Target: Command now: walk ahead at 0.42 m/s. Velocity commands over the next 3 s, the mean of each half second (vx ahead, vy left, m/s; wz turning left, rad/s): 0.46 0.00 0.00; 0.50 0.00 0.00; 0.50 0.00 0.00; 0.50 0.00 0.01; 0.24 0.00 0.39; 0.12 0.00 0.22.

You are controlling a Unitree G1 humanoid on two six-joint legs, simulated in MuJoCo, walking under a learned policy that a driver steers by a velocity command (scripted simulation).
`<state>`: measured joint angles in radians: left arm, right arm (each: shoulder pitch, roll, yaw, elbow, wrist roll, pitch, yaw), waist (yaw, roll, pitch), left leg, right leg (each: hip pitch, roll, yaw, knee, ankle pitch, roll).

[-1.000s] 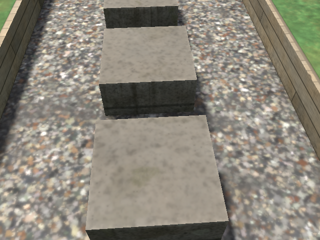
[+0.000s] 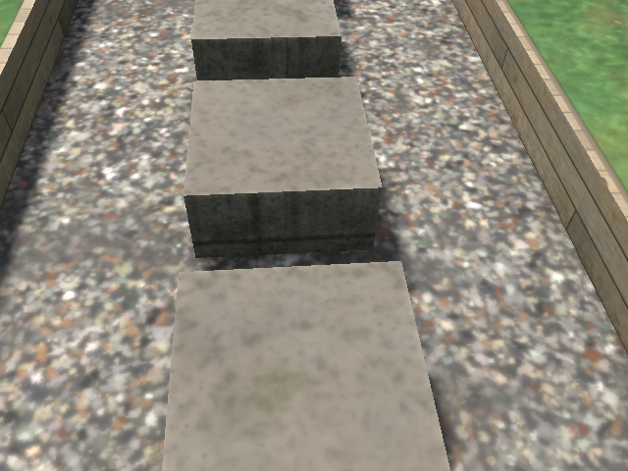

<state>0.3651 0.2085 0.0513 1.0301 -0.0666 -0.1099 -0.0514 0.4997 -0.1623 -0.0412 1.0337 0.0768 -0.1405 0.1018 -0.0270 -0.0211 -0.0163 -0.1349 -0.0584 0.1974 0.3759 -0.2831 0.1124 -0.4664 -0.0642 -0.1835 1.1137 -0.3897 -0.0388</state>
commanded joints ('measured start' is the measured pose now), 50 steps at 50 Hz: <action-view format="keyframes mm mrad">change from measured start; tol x64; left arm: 1 25 -5 -9 -36 -2 1 -26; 21 -830 12 -5 -528 -109 -7 -114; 50 270 47 -30 -37 30 -47 12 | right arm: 1 100 -14 21 -10 21 -15 -23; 16 549 -48 -43 300 -12 27 -36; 50 -559 25 59 -190 -17 21 4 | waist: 1 20 45 110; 50 81 -89 35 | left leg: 1 41 277 -247 -306 242 32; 12 94 221 -84 -53 862 74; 18 1174 500 -484 -194 399 217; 23 -566 211 -91 -465 500 -15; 25 -457 207 -51 -28 1338 -87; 28 -522 10 -56 1144 -441 -102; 35 -336 156 -85 1381 -288 -110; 50 -498 109 42 354 49 -108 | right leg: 1 -207 -66 26 -84 101 14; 12 17 68 -114 20 91 -128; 18 -1573 -124 58 303 -490 -27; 22 -69 -2 19 -604 678 37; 28 970 -413 832 -615 28 -176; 34 -181 -267 591 -807 24 -185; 50 354 -159 258 -838 421 -126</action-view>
